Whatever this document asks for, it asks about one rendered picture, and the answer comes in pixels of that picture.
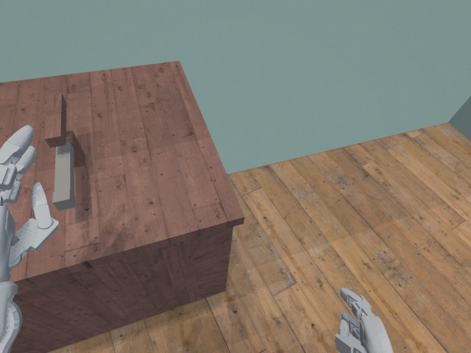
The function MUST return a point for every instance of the counter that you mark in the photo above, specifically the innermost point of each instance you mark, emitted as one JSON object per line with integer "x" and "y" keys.
{"x": 155, "y": 210}

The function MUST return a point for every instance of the robot left hand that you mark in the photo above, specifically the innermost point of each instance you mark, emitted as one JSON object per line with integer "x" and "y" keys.
{"x": 16, "y": 157}

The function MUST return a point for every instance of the robot right hand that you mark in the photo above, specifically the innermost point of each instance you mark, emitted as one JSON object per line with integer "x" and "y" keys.
{"x": 369, "y": 335}

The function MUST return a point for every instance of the left robot forearm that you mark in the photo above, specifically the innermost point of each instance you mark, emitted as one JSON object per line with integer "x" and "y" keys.
{"x": 10, "y": 316}

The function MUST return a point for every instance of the tap lever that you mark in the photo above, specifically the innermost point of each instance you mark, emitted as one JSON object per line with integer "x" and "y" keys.
{"x": 63, "y": 195}

